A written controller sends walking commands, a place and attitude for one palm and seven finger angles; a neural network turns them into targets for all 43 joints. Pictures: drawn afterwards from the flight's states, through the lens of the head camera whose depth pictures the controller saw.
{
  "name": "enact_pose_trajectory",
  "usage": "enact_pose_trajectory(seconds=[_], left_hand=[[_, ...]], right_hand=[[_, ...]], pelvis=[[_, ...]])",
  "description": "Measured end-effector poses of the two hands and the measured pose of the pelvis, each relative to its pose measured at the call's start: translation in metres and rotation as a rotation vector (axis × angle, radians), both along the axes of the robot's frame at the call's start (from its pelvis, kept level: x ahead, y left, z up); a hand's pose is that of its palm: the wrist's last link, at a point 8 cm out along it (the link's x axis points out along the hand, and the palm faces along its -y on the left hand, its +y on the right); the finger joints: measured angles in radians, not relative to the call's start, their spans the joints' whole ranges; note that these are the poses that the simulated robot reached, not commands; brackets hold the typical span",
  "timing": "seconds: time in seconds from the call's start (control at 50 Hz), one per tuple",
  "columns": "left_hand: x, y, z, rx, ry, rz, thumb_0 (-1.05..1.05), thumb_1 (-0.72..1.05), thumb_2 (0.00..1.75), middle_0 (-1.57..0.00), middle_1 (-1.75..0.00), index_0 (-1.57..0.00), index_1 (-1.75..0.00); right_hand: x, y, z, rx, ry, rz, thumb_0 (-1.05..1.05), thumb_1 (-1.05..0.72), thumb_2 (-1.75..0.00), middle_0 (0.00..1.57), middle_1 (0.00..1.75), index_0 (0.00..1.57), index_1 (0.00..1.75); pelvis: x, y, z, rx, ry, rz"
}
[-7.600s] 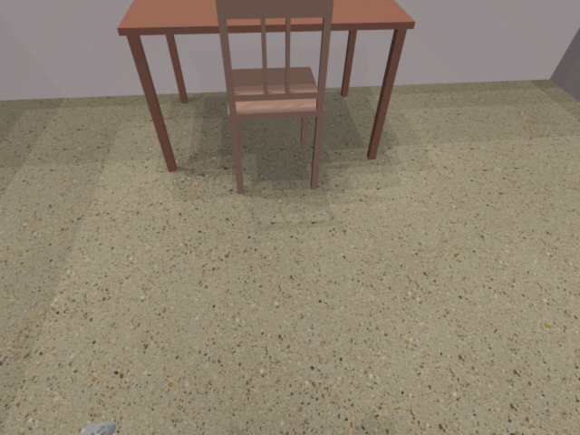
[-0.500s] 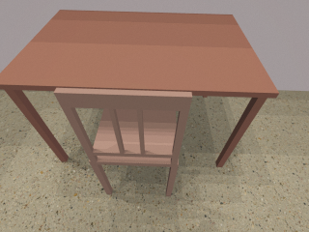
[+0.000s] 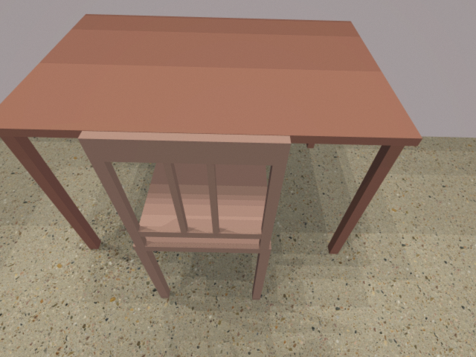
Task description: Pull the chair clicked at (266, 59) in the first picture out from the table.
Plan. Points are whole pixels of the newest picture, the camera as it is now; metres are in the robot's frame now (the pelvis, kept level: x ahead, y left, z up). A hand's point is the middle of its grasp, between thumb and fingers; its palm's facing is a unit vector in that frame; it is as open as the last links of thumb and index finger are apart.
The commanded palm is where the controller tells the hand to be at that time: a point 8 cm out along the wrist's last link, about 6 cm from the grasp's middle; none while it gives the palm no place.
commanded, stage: look again from close up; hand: left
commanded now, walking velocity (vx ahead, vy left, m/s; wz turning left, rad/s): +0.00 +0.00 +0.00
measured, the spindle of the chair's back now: (177, 199) +0.47 +0.17 -0.09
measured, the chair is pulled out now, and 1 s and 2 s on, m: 0.00 0.00 0.00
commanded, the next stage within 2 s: raise the hand toward the chair's back in 0.16 s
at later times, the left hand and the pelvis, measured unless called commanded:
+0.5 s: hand (138, 296) +0.21 +0.17 +0.01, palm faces +0.16 -0.98 -0.07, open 7.9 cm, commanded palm +0.11 +0.23 -0.06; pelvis -0.03 +0.00 -0.02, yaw +1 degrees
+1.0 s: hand (150, 335) +0.17 +0.16 -0.06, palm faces -0.11 -0.99 -0.01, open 12.0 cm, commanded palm +0.13 +0.24 -0.05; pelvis -0.07 -0.01 -0.10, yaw +1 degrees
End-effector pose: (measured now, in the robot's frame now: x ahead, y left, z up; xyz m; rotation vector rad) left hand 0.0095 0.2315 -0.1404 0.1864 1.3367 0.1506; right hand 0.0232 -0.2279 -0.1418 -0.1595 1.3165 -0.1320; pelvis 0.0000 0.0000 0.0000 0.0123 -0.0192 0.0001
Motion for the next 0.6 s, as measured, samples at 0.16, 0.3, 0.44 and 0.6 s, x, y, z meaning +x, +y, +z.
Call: enact_pose_trajectory(seconds=[0.16,0.3,0.44,0.6], left_hand=[[-0.008,-0.005,-0.001,-0.014,0.034,0.005,0.00,0.91,0.90,-0.20,-0.30,-0.19,-0.30],[-0.007,-0.007,0.004,-0.025,0.003,0.058,0.00,0.91,0.90,-0.20,-0.30,-0.20,-0.30],[0.139,0.002,0.127,0.036,-0.922,0.047,0.01,0.86,0.87,-0.19,-0.29,-0.19,-0.29],[0.147,-0.023,0.119,-0.197,-1.337,-0.162,0.00,0.71,0.81,-0.18,-0.27,-0.17,-0.27]], right_hand=[[-0.002,-0.001,0.002,-0.005,0.020,-0.007,0.01,-0.91,-0.90,0.20,0.30,0.19,0.30],[0.003,-0.002,0.005,-0.015,-0.012,-0.011,0.01,-0.92,-0.90,0.20,0.30,0.20,0.30],[0.062,-0.014,0.023,-0.059,-0.455,0.025,0.01,-0.91,-0.90,0.20,0.30,0.20,0.30],[0.120,-0.038,0.039,-0.106,-0.737,0.094,0.01,-0.91,-0.90,0.21,0.30,0.20,0.30]], pelvis=[[0.003,-0.001,0.002,0.000,-0.001,-0.005],[0.003,0.000,0.002,-0.011,0.007,-0.006],[-0.015,-0.001,-0.010,0.002,0.048,0.025],[-0.045,-0.016,-0.055,-0.002,0.190,-0.004]])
